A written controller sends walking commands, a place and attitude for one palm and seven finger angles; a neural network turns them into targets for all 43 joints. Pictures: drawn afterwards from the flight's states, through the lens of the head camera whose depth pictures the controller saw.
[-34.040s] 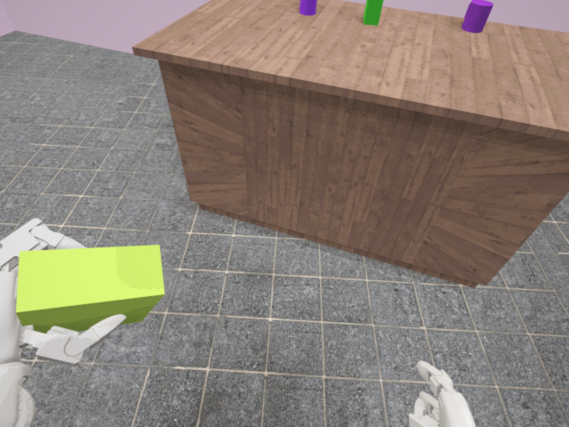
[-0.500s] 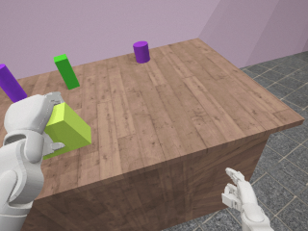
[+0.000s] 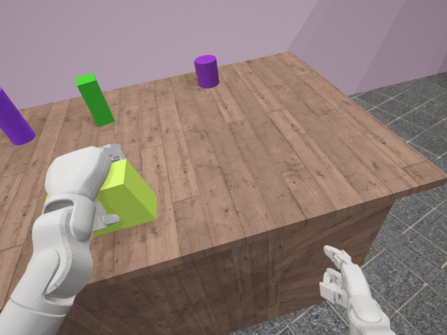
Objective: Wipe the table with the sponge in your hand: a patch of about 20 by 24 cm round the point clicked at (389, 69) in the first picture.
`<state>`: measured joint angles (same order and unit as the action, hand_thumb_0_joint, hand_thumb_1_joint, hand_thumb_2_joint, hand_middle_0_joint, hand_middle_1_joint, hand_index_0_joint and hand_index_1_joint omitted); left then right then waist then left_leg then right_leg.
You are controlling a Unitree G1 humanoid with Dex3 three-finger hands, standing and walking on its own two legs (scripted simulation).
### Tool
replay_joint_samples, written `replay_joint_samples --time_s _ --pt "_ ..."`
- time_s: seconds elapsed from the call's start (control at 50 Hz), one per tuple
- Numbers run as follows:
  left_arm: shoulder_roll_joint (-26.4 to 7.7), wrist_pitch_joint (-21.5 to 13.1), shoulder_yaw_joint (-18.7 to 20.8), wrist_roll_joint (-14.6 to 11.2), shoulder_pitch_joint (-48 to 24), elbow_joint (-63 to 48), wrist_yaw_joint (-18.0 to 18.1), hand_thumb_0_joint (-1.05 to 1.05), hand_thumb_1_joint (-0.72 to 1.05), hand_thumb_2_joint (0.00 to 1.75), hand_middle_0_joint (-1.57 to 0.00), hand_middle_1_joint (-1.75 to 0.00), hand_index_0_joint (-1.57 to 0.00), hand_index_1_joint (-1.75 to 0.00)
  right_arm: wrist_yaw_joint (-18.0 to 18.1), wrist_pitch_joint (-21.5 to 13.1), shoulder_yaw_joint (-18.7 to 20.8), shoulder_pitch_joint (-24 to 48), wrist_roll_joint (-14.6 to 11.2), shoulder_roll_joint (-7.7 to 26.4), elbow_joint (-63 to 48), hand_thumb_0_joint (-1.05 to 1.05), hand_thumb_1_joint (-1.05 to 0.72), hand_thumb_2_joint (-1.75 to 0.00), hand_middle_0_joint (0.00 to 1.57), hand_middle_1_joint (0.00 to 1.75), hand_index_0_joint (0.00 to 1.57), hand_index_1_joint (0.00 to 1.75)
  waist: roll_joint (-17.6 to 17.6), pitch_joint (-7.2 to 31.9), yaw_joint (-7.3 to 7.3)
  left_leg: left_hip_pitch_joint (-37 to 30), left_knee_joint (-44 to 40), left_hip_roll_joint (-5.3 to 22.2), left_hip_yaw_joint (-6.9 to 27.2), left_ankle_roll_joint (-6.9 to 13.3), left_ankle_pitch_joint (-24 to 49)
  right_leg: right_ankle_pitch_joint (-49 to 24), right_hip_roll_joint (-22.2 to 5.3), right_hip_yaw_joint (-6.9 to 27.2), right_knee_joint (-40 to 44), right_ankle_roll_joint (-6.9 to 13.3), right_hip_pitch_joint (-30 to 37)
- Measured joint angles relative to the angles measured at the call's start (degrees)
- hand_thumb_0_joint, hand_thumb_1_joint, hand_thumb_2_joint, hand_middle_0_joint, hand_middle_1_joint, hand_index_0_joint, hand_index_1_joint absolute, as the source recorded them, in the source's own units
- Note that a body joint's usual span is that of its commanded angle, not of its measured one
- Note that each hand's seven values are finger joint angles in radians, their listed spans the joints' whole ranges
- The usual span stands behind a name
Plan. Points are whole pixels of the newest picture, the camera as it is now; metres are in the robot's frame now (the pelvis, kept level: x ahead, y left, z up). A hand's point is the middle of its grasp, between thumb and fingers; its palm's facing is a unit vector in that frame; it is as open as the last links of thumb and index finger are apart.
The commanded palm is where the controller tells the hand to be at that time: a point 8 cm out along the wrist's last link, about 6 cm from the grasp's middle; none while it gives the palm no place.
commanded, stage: move the sponge above the wiping area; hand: left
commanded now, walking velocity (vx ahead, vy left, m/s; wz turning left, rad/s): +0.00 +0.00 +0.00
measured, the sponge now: (112, 206) +0.27 +0.25 +0.12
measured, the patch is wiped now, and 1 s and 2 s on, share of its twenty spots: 0.00 0.00 0.00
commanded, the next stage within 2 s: none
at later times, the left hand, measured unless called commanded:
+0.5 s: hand (101, 196) +0.28 +0.27 +0.14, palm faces +0.02 -0.05 -1.00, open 9.6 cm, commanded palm +0.24 +0.27 +0.23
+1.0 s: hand (105, 190) +0.29 +0.26 +0.15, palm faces +0.10 -0.06 -0.99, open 9.6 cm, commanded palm +0.24 +0.26 +0.22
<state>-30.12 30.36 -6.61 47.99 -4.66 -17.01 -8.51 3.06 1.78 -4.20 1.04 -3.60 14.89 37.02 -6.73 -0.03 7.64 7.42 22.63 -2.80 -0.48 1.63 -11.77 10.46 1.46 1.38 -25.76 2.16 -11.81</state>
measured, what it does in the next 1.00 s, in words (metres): stands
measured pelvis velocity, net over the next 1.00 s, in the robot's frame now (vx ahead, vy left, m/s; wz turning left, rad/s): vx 0.01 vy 0.00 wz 0.00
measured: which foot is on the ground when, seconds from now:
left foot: down 0.00-1.00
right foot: down 0.00-1.00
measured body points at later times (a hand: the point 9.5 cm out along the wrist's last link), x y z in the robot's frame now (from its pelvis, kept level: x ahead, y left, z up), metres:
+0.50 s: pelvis +0.01 -0.01 +0.00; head +0.00 -0.06 +0.45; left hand +0.27 +0.27 +0.19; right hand +0.27 -0.20 -0.08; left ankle +0.01 +0.10 -0.74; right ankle +0.04 -0.10 -0.74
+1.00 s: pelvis +0.01 +0.00 +0.00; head +0.00 -0.05 +0.45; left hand +0.27 +0.26 +0.20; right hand +0.27 -0.19 -0.08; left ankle +0.01 +0.10 -0.74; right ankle +0.04 -0.10 -0.74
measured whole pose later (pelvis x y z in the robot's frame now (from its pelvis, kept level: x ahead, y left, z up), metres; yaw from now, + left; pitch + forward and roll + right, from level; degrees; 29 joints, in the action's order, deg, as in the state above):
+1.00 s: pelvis +0.01 +0.00 +0.00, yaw +0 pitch -3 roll +1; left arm -30.8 23.1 -6.1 50.5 -4.6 -9.3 -5.6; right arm 3.2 0.5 -3.1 -0.6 -2.8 14.7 38.7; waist -6.0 0.4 7.9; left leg 6.7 22.3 -2.2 0.1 1.2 -12.7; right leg 11.2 2.1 1.0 -24.7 2.7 -10.7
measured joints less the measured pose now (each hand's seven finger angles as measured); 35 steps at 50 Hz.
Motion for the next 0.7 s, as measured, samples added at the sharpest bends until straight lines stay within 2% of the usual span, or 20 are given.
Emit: replay_joint_samples --time_s 0.1,0.2,0.28,0.34,0.4,0.46,0.54,0.58,0.64,0.7 --pt "-1.7 -1.3 -0.5 0.9 0.2 1.0 1.3 -0.01 -0.46 1.05 -0.79 -1.36 -0.79 -1.37 -0.3 0.4 -0.1 -0.1 0.5 -0.2 0.3 0.02 -0.9 -0.89 0.2 0.3 0.21 0.31 0.3 0.0 0.25 -0.5 -0.2 0.3 -0.3 -0.2 -0.2 0.3 0.3 0.3 -0.1 0.3 0.3" --pt "-2.6 0.1 2.5 0.7 -2.0 4.7 2.5 -0.01 -0.46 1.05 -0.79 -1.36 -0.79 -1.37 -0.5 0.6 0.0 0.0 0.2 0.1 1.3 0.02 -0.9 -0.89 0.2 0.3 0.21 0.3 0.2 0.2 0.41 -0.4 -0.2 0.7 0.1 -0.6 -0.4 0.1 0.7 -0.1 0.5 0.6 0.5" --pt "-2.3 1.8 3.8 0.5 -1.9 6.1 1.2 -0.01 -0.46 1.05 -0.78 -1.37 -0.78 -1.38 -0.3 0.7 0.3 0.0 -0.3 0.7 1.3 0.02 -0.9 -0.89 0.2 0.3 0.2 0.3 -0.2 0.5 0.11 0.2 0.1 0.8 0.6 -0.7 -0.5 0.2 0.7 -0.6 0.6 0.6 0.3" --pt "-1.9 1.8 2.8 0.7 -0.9 6.5 -0.4 -0.01 -0.46 1.05 -0.78 -1.37 -0.78 -1.38 0.1 0.4 0.5 -0.1 -0.4 1.1 1.0 0.02 -0.9 -0.89 0.2 0.3 0.2 0.3 -0.4 0.5 -0.08 0.6 0.6 0.7 0.9 -0.6 -0.7 0.4 0.7 -0.8 0.3 0.6 0.0" --pt "-1.8 0.4 0.8 1.6 -0.4 7.0 -1.8 -0.01 -0.46 1.05 -0.78 -1.37 -0.78 -1.38 0.7 0.1 0.6 -0.1 -0.2 1.4 0.8 0.02 -0.9 -0.89 0.2 0.3 0.2 0.3 -0.2 0.1 -0.04 0.6 0.8 0.6 1.0 -0.6 -0.8 0.7 0.6 -1.0 -0.1 0.7 0.0" --pt "-2.1 -2.8 -0.4 2.3 -0.9 8.3 -1.9 -0.01 -0.46 1.05 -0.79 -1.37 -0.78 -1.38 1.1 -0.6 0.7 -0.4 0.3 1.2 1.0 0.02 -0.9 -0.89 0.2 0.3 0.2 0.3 0.2 -0.3 -0.06 0.4 0.8 0.6 1.2 -0.7 -0.9 0.9 0.6 -1.2 -0.1 0.8 0.2" --pt "-2.9 -6.5 0.9 1.9 -1.8 9.2 0.0 -0.01 -0.46 1.05 -0.79 -1.37 -0.79 -1.37 1.2 -1.7 0.7 -0.9 0.6 0.4 1.5 0.02 -0.9 -0.89 0.2 0.3 0.2 0.3 0.7 -0.5 0.01 -0.2 0.4 1.0 1.1 -0.9 -0.9 0.7 0.9 -1.0 0.5 1.0 0.9" --pt "-2.9 -7.3 2.3 1.5 -1.9 9.3 1.3 -0.01 -0.46 1.05 -0.79 -1.37 -0.79 -1.37 1.0 -1.8 0.7 -1.2 0.6 0.1 1.9 0.02 -0.9 -0.89 0.2 0.3 0.2 0.29 0.8 -0.3 -0.03 -0.5 0.1 1.1 0.9 -1.0 -0.9 0.5 1.1 -0.9 0.9 1.0 1.1" --pt "-2.6 -5.8 3.5 1.5 -2.9 10.5 2.7 -0.01 -0.46 1.05 -0.79 -1.37 -0.79 -1.37 0.5 -1.6 0.8 -1.4 0.5 0.1 2.3 0.02 -0.9 -0.89 0.2 0.3 0.2 0.29 0.5 0.2 -0.2 -0.4 0.0 1.1 0.9 -1.0 -0.9 0.4 1.1 -0.8 1.2 1.0 1.1" --pt "-1.9 -3.0 3.8 1.6 -3.8 11.9 2.5 -0.01 -0.46 1.05 -0.78 -1.37 -0.78 -1.38 0.1 -0.9 0.8 -1.2 0.0 0.5 2.4 0.02 -0.9 -0.89 0.2 0.3 0.2 0.29 0.1 0.4 -0.43 0.0 -0.1 1.0 0.9 -0.8 -0.8 0.4 0.9 -0.8 1.2 0.8 0.6"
